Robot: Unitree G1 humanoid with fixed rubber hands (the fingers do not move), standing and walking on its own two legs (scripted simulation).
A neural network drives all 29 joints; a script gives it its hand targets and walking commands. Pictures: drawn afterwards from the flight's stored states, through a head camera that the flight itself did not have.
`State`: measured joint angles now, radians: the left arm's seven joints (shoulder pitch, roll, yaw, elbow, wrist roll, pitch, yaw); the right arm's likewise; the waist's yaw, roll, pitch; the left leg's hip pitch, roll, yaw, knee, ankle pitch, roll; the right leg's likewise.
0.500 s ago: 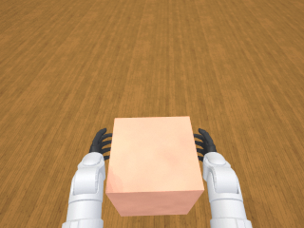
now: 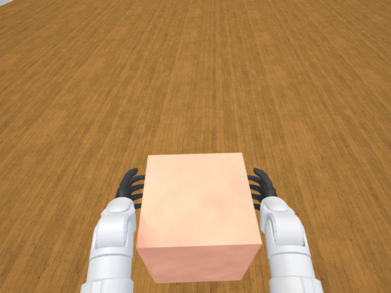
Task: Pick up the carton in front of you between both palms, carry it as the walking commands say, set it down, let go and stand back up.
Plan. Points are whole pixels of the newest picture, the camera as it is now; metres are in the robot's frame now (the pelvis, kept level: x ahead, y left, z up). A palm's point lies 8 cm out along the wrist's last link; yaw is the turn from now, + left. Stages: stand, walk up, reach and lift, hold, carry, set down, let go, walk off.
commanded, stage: carry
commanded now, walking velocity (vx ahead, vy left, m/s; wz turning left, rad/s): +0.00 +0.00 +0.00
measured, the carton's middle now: (196, 220) +0.29 +0.00 -0.04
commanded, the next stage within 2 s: hold in 0.96 s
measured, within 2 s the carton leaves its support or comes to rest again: neither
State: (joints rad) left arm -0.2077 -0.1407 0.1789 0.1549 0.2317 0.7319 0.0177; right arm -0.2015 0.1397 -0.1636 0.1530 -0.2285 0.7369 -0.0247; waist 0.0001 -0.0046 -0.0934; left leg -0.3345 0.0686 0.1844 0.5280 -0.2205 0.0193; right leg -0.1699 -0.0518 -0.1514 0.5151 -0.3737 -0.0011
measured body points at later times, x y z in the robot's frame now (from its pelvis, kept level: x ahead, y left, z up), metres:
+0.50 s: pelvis -0.02 -0.01 +0.00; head -0.04 +0.00 +0.45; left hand +0.28 +0.15 +0.03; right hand +0.28 -0.16 +0.03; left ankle +0.03 +0.11 -0.73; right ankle -0.06 -0.10 -0.73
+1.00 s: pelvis -0.03 -0.01 +0.00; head -0.04 -0.01 +0.45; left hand +0.27 +0.14 +0.03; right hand +0.27 -0.16 +0.03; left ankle +0.03 +0.11 -0.73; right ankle -0.06 -0.10 -0.73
